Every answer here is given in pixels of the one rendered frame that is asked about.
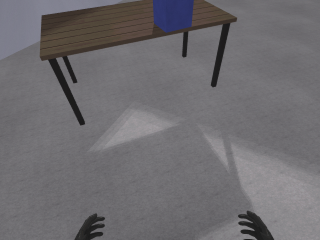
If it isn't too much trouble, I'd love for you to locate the left robot hand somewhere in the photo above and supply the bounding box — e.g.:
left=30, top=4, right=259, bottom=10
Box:
left=74, top=213, right=105, bottom=240

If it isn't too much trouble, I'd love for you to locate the carton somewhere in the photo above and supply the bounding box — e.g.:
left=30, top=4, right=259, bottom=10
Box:
left=153, top=0, right=194, bottom=33

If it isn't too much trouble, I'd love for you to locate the table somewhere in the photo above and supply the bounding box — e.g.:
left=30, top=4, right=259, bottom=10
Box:
left=39, top=0, right=237, bottom=125

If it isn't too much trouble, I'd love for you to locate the right robot hand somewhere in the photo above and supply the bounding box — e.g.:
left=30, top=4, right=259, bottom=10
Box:
left=238, top=210, right=274, bottom=240

